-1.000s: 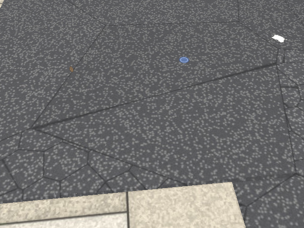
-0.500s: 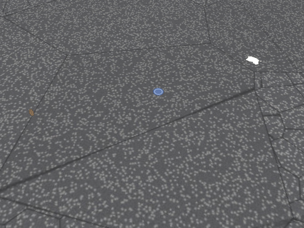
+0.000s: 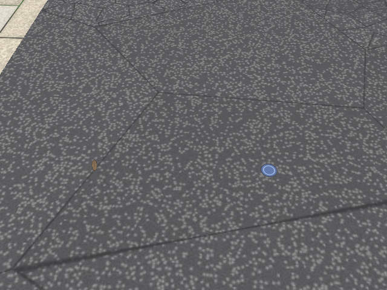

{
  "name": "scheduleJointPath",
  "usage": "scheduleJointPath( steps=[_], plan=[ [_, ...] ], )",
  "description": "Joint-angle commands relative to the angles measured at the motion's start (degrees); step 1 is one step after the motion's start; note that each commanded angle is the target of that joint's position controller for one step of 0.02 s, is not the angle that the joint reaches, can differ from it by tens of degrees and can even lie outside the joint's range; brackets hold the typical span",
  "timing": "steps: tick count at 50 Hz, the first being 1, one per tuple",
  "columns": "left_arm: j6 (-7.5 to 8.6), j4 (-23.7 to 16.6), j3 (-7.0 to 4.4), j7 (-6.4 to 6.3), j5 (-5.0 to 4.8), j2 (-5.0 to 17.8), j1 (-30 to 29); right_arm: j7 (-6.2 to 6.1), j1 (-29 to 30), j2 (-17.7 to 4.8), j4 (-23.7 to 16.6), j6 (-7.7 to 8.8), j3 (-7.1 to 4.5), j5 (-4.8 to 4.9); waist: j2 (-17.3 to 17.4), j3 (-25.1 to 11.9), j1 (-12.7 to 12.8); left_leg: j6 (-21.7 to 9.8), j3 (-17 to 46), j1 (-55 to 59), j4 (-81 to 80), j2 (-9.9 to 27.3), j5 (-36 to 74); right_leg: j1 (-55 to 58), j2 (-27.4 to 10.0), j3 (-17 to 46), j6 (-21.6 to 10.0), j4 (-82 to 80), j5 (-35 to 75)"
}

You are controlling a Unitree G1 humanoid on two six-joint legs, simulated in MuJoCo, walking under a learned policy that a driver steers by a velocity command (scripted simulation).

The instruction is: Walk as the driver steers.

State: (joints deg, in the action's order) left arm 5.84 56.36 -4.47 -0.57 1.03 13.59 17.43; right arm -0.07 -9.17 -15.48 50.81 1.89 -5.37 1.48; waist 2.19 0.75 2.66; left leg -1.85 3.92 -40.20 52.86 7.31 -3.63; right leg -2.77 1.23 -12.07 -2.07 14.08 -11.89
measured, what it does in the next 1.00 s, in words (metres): walks ahead: left foot, then right foot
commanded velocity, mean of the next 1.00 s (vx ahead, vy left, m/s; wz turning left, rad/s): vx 0.33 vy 0.00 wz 0.24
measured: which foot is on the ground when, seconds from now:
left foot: up 0.00-0.20, down 0.22-0.72, up 0.74-1.00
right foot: down 0.00-0.24, up 0.26-0.66, down 0.68-1.00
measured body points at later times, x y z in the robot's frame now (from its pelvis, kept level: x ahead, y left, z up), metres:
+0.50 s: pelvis +0.27 +0.09 +0.00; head +0.30 +0.12 +0.45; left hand +0.39 +0.40 -0.10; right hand +0.40 -0.17 -0.11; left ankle +0.25 +0.14 -0.75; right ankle +0.45 -0.08 -0.67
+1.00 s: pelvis +0.45 +0.10 -0.01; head +0.49 +0.11 +0.44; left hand +0.50 +0.40 -0.13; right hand +0.65 -0.13 -0.12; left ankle +0.44 +0.26 -0.72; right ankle +0.56 +0.04 -0.75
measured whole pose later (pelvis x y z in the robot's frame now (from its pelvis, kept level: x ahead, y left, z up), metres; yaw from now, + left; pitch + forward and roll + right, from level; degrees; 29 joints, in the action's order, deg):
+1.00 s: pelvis +0.45 +0.10 -0.01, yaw +12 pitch +2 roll +1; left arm -0.4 45.2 -4.1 -0.5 -0.2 16.0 9.2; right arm -3.0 -8.0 -15.7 43.4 -0.3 -3.8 -0.1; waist -0.5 3.4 2.2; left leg 2.9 6.2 -26.9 45.3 -0.6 -22.0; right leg -23.5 5.4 6.4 -2.7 24.9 -3.5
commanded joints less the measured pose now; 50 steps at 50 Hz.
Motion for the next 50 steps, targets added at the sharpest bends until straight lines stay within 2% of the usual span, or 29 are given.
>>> scheduleJointPath(
  steps=[1, 5, 7, 9, 10, 11, 12, 13, 14, 15, 16, 17, 18, 20, 24, 26, 28, 30, 33, 34, 35, 36, 37, 38, 39, 40, 42, 45, 50],
  plan=[
    [0.57, -3.98, -1.67, -0.89, -0.38, 8.82, -3.38, 1.15, 3.44, -0.68, -3.91, 0.46, 0.4, -0.38, -4.45, 3.47, -0.82, 0.06, -2.14, 0.93, -7.43, 0.54, 6.6, -3.06, -16.03, 3.87, -6.88, -8.25, 13.33],
    [-0.8, -2.9, -2.25, -1.04, -1.34, 10.13, 0.56, 2.57, 9.9, -0.56, -7.49, 0.38, 0.96, -0.26, -4.05, 5.61, 1.23, -1.41, -5.34, -1.32, -13.68, -0.55, 3.09, 5.03, -18.3, 1.03, -6.31, -5.21, 16.84],
    [-1.59, -3.06, -2.64, -1.03, -1.91, 11.26, 0.16, 3.23, 10.2, -1.55, -8.92, 0.25, 0.65, -0.14, -5.18, 4.94, 0.07, -2.96, -7.52, 1.01, -15.22, -2.3, -2.02, 8.0, -19.19, -0.4, -5.35, -1.13, 26.77],
    [-2.35, -3.82, -3.13, -1.22, -2.44, 13.13, -1.55, 3.41, 5.53, -4.05, -8.96, 0.03, -0.61, -0.01, -7.42, 0.69, -3.58, -5.2, -11.04, 9.87, -15.0, -6.5, -7.84, 8.98, -19.04, -1.87, -4.05, 8.37, 46.37],
    [-2.83, -4.25, -3.14, -1.24, -2.7, 13.59, -2.92, 3.29, -1.69, -6.32, -7.44, 0.02, -1.94, 0.24, -7.13, -3.11, -7.95, -6.91, -12.38, 19.44, -17.46, -9.31, -7.2, 7.14, -17.61, -3.08, -2.83, 18.45, 51.44],
    [-2.86, -4.73, -2.77, -1.28, -2.46, 13.0, -2.95, 2.42, -11.3, -10.39, -4.82, -0.14, -4.14, 0.36, -4.77, -8.27, -12.43, -9.2, -9.83, 35.36, -20.73, -10.68, -4.26, -1.25, -15.17, -3.77, -0.33, 32.75, 44.22],
    [-2.19, -6.93, -1.04, -1.13, -0.16, 6.82, -1.45, 1.19, -15.2, -16.69, -3.7, -0.51, -5.61, 0.4, 8.27, -11.31, -10.07, -14.56, 12.96, 50.75, -23.22, 2.2, -5.62, -21.58, -8.97, -3.28, 2.86, 53.02, 5.01],
    [0.37, -9.57, 0.4, -0.38, -0.98, 3.82, 0.09, 1.7, -13.83, -18.1, -5.99, 0.6, -5.0, -0.28, 11.91, -20.49, -6.4, -24.41, 44.52, 61.98, -34.15, 12.19, -15.25, -36.85, 1.25, 10.92, 4.29, 66.38, -23.62],
    [2.25, -11.03, -0.58, 0.34, -3.48, 8.32, -7.33, 2.17, -14.11, -12.93, -5.94, 1.36, -3.44, -0.73, 4.33, -17.19, -9.49, -20.8, 40.45, 61.28, -37.55, 11.32, -14.17, -43.62, -1.7, 17.02, 2.78, 67.99, -19.98],
    [3.2, -11.53, -0.52, 0.56, -4.06, 8.42, -9.24, 2.09, -11.88, -10.33, -5.84, 1.99, -2.76, -0.59, 3.07, -10.75, -8.32, -18.45, 31.18, 54.81, -36.83, 9.28, -10.16, -45.33, -4.23, 16.32, 1.2, 64.48, -14.78],
    [3.43, -10.41, -0.67, 0.05, -2.73, 8.19, -8.94, 2.01, -7.26, -8.46, -6.86, 2.29, -2.19, -0.41, -1.58, -7.11, -5.53, -16.23, 24.28, 45.96, -36.57, 6.5, -5.02, -41.56, -6.9, 16.51, 0.95, 59.4, -10.41],
    [2.9, -9.87, -1.36, -0.28, -1.51, 9.24, -8.37, 1.83, -3.8, -6.34, -7.9, 2.38, -1.5, -0.62, -1.32, -5.2, -3.42, -15.03, 19.47, 39.02, -37.21, 4.49, 0.47, -37.08, -8.42, 16.62, 1.22, 54.79, -7.97],
    [2.0, -9.8, -1.66, -0.17, -1.27, 9.49, -7.49, 1.53, -2.54, -5.66, -8.69, 2.42, -1.13, -1.07, -0.52, -4.84, -2.02, -14.77, 17.66, 34.94, -38.47, 3.46, 3.09, -33.6, -9.16, 16.86, 1.64, 52.77, -6.35],
    [0.69, -10.49, -1.55, -0.23, -0.67, 8.04, -7.92, 0.83, -3.64, -7.04, -8.72, 2.69, -1.38, -0.78, -0.75, -4.06, -1.39, -15.16, 15.21, 31.14, -39.86, 2.45, 7.85, -31.96, -8.79, 15.91, 3.28, 47.72, -4.33],
    [0.1, -13.54, -0.85, -0.43, -0.11, 6.26, -16.11, -0.83, -6.73, -9.27, -8.31, 2.22, -1.84, -0.64, 0.5, -0.73, -3.27, -12.59, 9.5, 27.36, -38.71, -1.1, 17.25, -32.32, -5.42, 14.3, 5.61, 31.58, 7.37],
    [0.34, -14.62, -0.28, 0.07, -0.25, 5.04, -18.94, -1.25, -7.84, -9.32, -8.2, 1.3, -1.95, -0.54, 2.37, -1.21, -4.44, -9.92, 6.86, 25.29, -36.02, -3.65, 20.36, -27.65, -2.35, 13.09, 5.27, 23.13, 13.89],
    [0.54, -14.79, 0.05, 1.0, -0.73, 4.89, -19.77, -1.49, -9.53, -8.19, -7.48, 0.81, -1.52, -0.67, 3.88, -2.56, -5.88, -8.4, 6.57, 26.65, -35.15, -2.89, 17.75, -24.75, -1.31, 12.2, 4.61, 18.71, 21.18],
    [0.8, -14.86, 0.18, 1.81, -0.5, 5.44, -20.1, -1.78, -10.67, -6.31, -6.47, 0.76, -0.79, -0.93, 3.9, -2.79, -6.52, -7.97, 7.81, 30.47, -33.14, -1.12, 16.55, -24.48, -1.65, 13.06, 3.3, 15.88, 22.48],
    [1.71, -13.37, -0.44, 2.5, 0.02, 8.18, -15.74, -1.86, -8.76, -6.18, -6.09, 0.87, -0.38, -1.76, 4.55, -4.08, -4.06, -7.0, 9.08, 36.46, -26.21, 1.04, 22.64, -21.96, -1.63, 12.92, -0.14, 12.91, 17.15],
    [2.01, -12.08, -0.78, 2.48, 0.38, 9.09, -11.94, -1.86, -7.7, -6.18, -6.26, 0.94, -0.26, -1.75, 3.54, -5.6, -1.88, -5.57, 7.56, 36.89, -20.99, -0.92, 26.86, -16.79, -0.9, 11.94, -1.57, 9.75, 21.34],
    [2.23, -11.4, -1.2, 2.4, 1.05, 11.42, -8.0, -1.81, -8.44, -5.53, -6.84, 1.08, 0.03, -2.41, -0.19, -10.26, -0.98, -3.3, 5.4, 34.09, -11.67, -4.72, 20.84, -7.09, -5.39, 16.66, -3.93, 11.74, 39.63],
    [1.83, -11.6, -1.21, 2.46, 1.89, 13.74, -5.59, -1.65, -15.95, -3.75, -6.47, 1.46, 0.79, -2.84, -10.88, -17.85, -3.32, 0.43, 3.49, 22.15, 4.9, -9.78, -4.74, 9.54, -16.45, 29.47, -12.89, 15.62, 58.25],
    [0.63, -10.52, -0.26, 2.64, 0.38, 9.66, -4.63, -1.16, -20.17, -4.12, -5.19, 1.16, 1.09, -2.47, -17.44, -22.88, -3.89, 3.5, 2.56, 14.43, 14.32, -11.98, -33.35, 14.95, -22.63, 42.03, -19.68, 12.27, 53.0],
    [-0.39, -11.66, -0.01, 2.9, -1.55, 9.02, -6.68, -0.94, -16.11, -8.44, -6.14, 0.44, 0.22, -1.6, -11.9, -18.83, -2.8, 4.13, 4.06, 10.31, 17.92, -9.79, -33.62, 10.23, -21.08, 44.57, -18.49, 9.02, 32.84],
    [-1.44, -12.97, -0.26, 2.76, -1.84, 9.68, -9.39, -1.25, -9.42, -9.11, -7.73, -0.55, -0.17, -1.06, -7.51, -12.83, -1.61, 4.68, 2.87, 6.55, 20.71, -9.14, -30.99, 4.6, -18.63, 42.36, -16.12, 6.88, 19.63],
    [-2.24, -13.72, -0.3, 2.48, -1.47, 10.38, -11.22, -1.61, -6.21, -8.98, -8.58, -1.52, -0.41, -1.12, -4.59, -8.15, -1.71, 4.68, 1.98, 5.03, 19.71, -8.4, -28.79, -2.27, -17.31, 40.19, -14.69, 4.45, 12.04],
    [-3.48, -14.45, -0.69, 1.52, -0.7, 11.16, -12.86, -2.51, -5.08, -7.53, -9.36, -2.71, -0.51, -1.65, -5.64, -4.73, -3.19, 4.13, 1.78, 9.18, 11.68, -6.84, -24.9, -12.15, -13.36, 36.66, -11.78, 1.17, 2.69],
    [-4.71, -15.0, -1.31, 0.38, -0.54, 11.28, -12.09, -3.29, -5.77, -4.41, -8.93, -2.18, 0.19, -1.79, -10.14, -6.71, -3.37, 4.54, -0.2, 14.61, -0.14, -8.47, -22.4, -14.53, -9.36, 32.61, -10.55, 0.76, 3.06],
    [-6.08, -16.32, -2.2, -0.65, -1.56, 12.08, -11.38, -2.94, -3.2, -4.96, -9.63, -1.52, 0.31, -1.48, -10.71, -8.46, -2.38, 5.02, 0.72, 18.88, -10.74, -9.48, -15.74, -14.64, -9.05, 35.77, -9.69, 0.98, -3.01]
  ],
)
Next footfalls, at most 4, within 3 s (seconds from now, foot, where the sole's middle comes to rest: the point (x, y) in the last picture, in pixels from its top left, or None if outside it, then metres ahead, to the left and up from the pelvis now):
0.22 left None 0.28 0.15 -0.78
0.68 right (196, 263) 0.60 0.05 -0.78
1.10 left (133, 286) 0.51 0.26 -0.78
1.52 right None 0.50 0.00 -0.78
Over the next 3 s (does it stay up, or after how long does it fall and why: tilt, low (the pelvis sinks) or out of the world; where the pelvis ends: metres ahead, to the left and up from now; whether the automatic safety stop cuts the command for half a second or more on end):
stays up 0.47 0.12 -0.01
